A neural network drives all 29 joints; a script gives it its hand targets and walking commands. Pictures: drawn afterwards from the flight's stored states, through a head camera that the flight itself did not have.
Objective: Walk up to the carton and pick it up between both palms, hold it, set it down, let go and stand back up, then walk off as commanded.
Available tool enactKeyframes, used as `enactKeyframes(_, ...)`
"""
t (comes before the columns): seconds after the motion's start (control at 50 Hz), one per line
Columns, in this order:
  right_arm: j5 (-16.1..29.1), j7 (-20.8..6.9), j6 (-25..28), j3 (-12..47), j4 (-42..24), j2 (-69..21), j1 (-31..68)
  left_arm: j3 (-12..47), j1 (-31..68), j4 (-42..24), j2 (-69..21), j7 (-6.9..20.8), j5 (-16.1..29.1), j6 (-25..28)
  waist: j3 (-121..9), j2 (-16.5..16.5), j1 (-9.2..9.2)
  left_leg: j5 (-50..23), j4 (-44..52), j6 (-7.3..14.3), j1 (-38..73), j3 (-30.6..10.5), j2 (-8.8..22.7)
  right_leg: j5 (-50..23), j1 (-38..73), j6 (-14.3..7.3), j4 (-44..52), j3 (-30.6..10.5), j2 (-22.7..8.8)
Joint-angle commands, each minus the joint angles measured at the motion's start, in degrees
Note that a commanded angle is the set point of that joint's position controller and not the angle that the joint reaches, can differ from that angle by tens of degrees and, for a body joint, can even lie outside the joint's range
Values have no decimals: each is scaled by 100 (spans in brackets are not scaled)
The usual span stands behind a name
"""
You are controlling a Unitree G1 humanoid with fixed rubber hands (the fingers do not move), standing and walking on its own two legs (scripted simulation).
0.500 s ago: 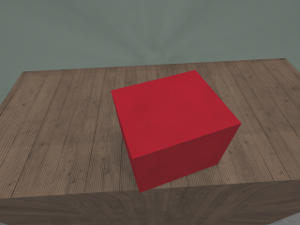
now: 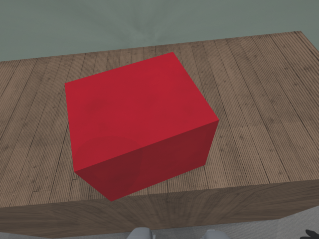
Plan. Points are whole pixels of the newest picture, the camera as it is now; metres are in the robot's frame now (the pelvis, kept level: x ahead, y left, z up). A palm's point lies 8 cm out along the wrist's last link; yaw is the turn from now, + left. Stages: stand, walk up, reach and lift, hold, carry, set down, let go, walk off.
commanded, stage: walk up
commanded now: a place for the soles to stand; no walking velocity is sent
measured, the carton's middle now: (141, 127) +0.34 +0.08 +0.10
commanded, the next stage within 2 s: none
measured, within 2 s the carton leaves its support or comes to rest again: neither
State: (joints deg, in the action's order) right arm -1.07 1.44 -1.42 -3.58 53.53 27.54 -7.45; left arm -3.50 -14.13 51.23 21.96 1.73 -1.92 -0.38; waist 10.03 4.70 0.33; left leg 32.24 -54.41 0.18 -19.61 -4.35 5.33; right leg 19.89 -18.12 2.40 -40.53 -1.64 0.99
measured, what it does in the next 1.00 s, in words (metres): steps on the spot: left foot, then right foot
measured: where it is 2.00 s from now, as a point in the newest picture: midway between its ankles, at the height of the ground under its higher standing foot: outside the picture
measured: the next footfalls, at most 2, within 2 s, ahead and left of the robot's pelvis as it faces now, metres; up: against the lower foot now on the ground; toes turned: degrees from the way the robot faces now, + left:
left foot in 0.30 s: +0.04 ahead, +0.16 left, +0.00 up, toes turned +0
right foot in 0.90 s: +0.00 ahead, -0.06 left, +0.00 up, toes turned +6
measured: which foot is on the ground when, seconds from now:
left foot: up 0.00-0.28, down 0.30-1.00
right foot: down 0.00-0.34, up 0.36-0.88, down 0.90-1.00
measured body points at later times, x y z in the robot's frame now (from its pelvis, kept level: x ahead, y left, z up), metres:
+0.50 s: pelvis -0.02 +0.08 +0.01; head +0.03 +0.10 +0.46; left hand +0.04 +0.43 -0.09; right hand +0.11 -0.23 -0.09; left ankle +0.00 +0.14 -0.71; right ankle +0.00 -0.09 -0.65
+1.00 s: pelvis -0.03 +0.05 +0.02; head -0.03 +0.03 +0.47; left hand -0.02 +0.37 -0.09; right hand +0.06 -0.26 -0.11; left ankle +0.00 +0.15 -0.71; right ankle -0.01 -0.07 -0.71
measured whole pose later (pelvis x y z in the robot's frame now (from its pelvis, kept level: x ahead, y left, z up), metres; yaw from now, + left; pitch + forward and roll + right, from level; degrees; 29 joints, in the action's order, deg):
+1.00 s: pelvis -0.03 +0.05 +0.02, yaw +2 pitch -4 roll -1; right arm -0.7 -0.9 -0.9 -2.8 54.9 21.9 -11.7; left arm -1.3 -17.1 57.7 21.0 -0.2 -1.9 1.1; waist 3.8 2.7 0.7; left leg 21.6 -34.5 1.1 -14.0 -1.1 -2.0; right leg 15.1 -10.4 -0.5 -29.6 -4.1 3.1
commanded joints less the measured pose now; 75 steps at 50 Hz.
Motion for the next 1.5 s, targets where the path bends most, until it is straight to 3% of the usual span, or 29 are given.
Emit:
enactKeyframes(0.0, 111, -97, 13, -268, -252, 995, -424, -482, 12, -582, 1919, -356, 107, 322, -1026, -1276, -17, -176, 240, 18, -410, -304, -135, -3002, 1129, -1477, 1131, -2046, -1999)
enactKeyframes(0.08, -178, -256, -157, -406, -809, 1069, 48, -526, -767, -568, 1975, -631, 192, 399, -796, -865, 192, -232, -380, 116, -1241, -459, -292, -4244, 1546, -1890, 993, -2353, -2445)
enactKeyframes(0.1, -122, -306, -181, -374, -904, 989, 11, -524, -725, -572, 2079, -657, 177, 413, -848, -1172, 169, -107, -305, 116, -1136, -530, -254, -4624, 1431, -1986, 862, -2283, -2534)
enactKeyframes(0.2, -154, -444, -96, -502, -1021, 963, -447, -554, -14, -967, 2065, -771, 162, 411, -1230, -905, -280, -472, 611, 153, -813, -706, -92, -3864, 1068, -1828, 324, -1778, -2660)
enactKeyframes(0.24, -176, -451, -24, -512, -869, 793, -987, -430, 313, -962, 1871, -717, 173, 359, -1522, -849, -622, -1712, 2317, 257, 782, -96, -379, -2871, 182, -1140, -504, -476, -1695)
enactKeyframes(0.26, -202, -430, 35, -635, -805, 1206, -1162, -315, 388, -1069, 1451, -700, 220, 331, -1365, 784, -689, -3316, 3107, 499, 1425, -1025, 14, -1197, -813, -628, -1908, 410, -695)
enactKeyframes(0.28, -186, -369, 56, -708, -1073, 1442, -898, -212, 168, -1155, 1094, -723, 238, 287, -1563, 1570, -543, -4990, 2982, 832, 2217, -2685, 671, 1783, -2025, -287, -2563, 496, 188)
enactKeyframes(0.3, -89, -353, 70, -678, -1033, 1328, -762, -241, 200, -889, 1390, -722, 144, 237, -1788, 491, -550, -3749, 2948, 1082, 2283, -2979, 823, 1744, -1880, -384, -2476, -122, 19)
enactKeyframes(0.32, -42, -333, 76, -645, -1116, 1454, -592, -252, 156, -857, 1612, -681, 166, 229, -1739, 615, -456, -3365, 2860, 1346, 1720, -3132, 1026, 1807, -1509, -422, -2488, -314, -123)
enactKeyframes(0.36, 81, -233, 60, -496, -1218, 970, -516, -248, 144, -598, 1746, -582, 195, 153, -1364, -312, -257, -3318, 2770, 917, 1693, -2248, 865, 1391, -1428, -435, -2445, -691, -296)
enactKeyframes(0.4, 80, -123, 140, -417, -1112, 884, -401, -246, -285, -372, 1558, -552, 258, 86, -1365, -339, -24, -3153, 2903, 150, 1903, -1924, 496, 542, -1513, -454, -2416, -991, -101)
enactKeyframes(0.42, 71, -105, 207, -372, -1023, 859, -413, -165, -236, -368, 1356, -525, 251, 91, -1406, -167, -48, -3251, 2878, 291, 1959, -1611, 409, 327, -1527, -399, -2210, -955, -75)
enactKeyframes(0.46, 168, -65, 313, -412, -776, 828, -861, -164, 159, -435, 1371, -465, 139, 30, -1186, -550, -283, -3289, 3147, -98, 2387, -2161, 557, 163, -1648, -313, -1952, -1133, -32)
enactKeyframes(0.48, 97, -43, 342, -379, -768, 898, -739, -151, 246, -462, 1281, -462, 209, 36, -1025, -7, -254, -3448, 3250, -19, 2044, -2081, 578, 141, -1407, -231, -1657, -1187, -89)
enactKeyframes(0.54, 14, 8, 387, -380, -861, 784, -447, -91, 16, -339, 1329, -445, 250, 71, -634, 62, -58, -3602, 3283, 747, 1633, -1525, 872, 405, -1089, -242, -1374, -1260, -22)
enactKeyframes(0.66, -24, -24, 405, -338, -724, 800, -402, -174, 129, -53, 1493, -343, 211, -7, -98, 298, -150, -1515, 4166, 101, 318, -1505, 651, 173, -339, -375, -817, -922, -3)
enactKeyframes(0.72, -102, -86, 320, -400, -791, 925, -213, -145, -75, -9, 1520, -268, 150, -3, -428, 630, -207, 484, 4256, 454, 506, -1194, 535, 621, 1, -377, -300, -550, 29)
enactKeyframes(0.78, -62, -121, 267, -344, -753, 807, 168, -131, -391, 242, 1368, -257, 125, 89, -727, 393, -10, 616, 4017, 834, 397, -1070, 612, 440, 472, -385, 426, -273, -185)
enactKeyframes(0.82, -48, -162, 202, -282, -721, 624, 175, -159, -352, 244, 1228, -252, 36, 167, -747, 0, 118, 503, 3650, 571, 93, -818, 372, -140, 1201, -531, 1543, -98, -61)
enactKeyframes(0.84, -49, -180, 196, -212, -635, 580, -2, -171, -351, 171, 1353, -267, 26, 237, -785, -441, 132, 394, 3465, 435, -96, -792, 333, -491, 1407, -553, 2012, -644, -246)
enactKeyframes(0.88, 97, -197, 236, -24, -632, 129, -12, -169, -64, 122, 1496, -322, -94, 384, -921, -1367, 33, -872, 1852, 14, -349, -48, -529, 550, 1163, -998, 2990, -3113, -1517)
enactKeyframes(0.9, 75, -188, 249, -122, -390, 355, -38, -157, 455, 35, 1498, -331, -3, 392, -546, -1011, -103, -595, 1593, -64, -62, 67, -680, 740, 508, -1415, 2926, -3210, -1778)
enactKeyframes(0.94, 119, -177, 339, -102, -261, 440, -203, -35, 715, 80, 1437, -294, 84, 393, -382, -922, -278, -1133, 2614, 80, 834, -150, -373, -641, 47, -1357, 2326, -2347, -1567)
enactKeyframes(0.98, 82, -171, 400, -103, -65, 541, -197, -24, 572, 114, 1208, -302, 115, 430, -832, -1016, -243, -2236, 3070, 191, 1295, -362, -236, -1956, 495, -782, 2092, -1285, -957)
enactKeyframes(1.02, 75, -124, 385, -107, 21, 566, -8, -10, 474, 184, 1228, -264, 169, 414, -962, -1130, -103, -2833, 2970, 227, 1361, -372, -185, -2195, 651, -676, 2003, -1334, -903)
enactKeyframes(1.1, 114, -165, 350, -22, 197, 520, 4, -38, 611, 303, 1294, -244, 115, 296, -581, -1289, -147, -1347, 3356, 323, 1149, -525, -95, 114, 216, -600, 2414, -1312, -704)
enactKeyframes(1.18, 26, -172, 404, -4, 318, 581, 171, 48, 807, 413, 1128, -259, 109, 333, -843, -452, -134, -2311, 3613, 299, 1149, -697, 96, -938, 709, -522, 2192, -914, -554)
enactKeyframes(1.26, 65, -135, 445, 57, 476, 458, 238, 81, 799, 546, 1108, -291, 208, 360, -1482, -294, -47, -3934, 3410, 222, 1562, -450, 91, -2666, 1404, -495, 2103, -863, -676)
enactKeyframes(1.48, 24, -72, 418, 83, 581, 440, 442, 107, 1081, 736, 1175, -265, 208, 240, -1408, -34, -11, -3736, 3751, 189, 1465, -463, 168, -2205, 1592, -454, 2272, -683, -701)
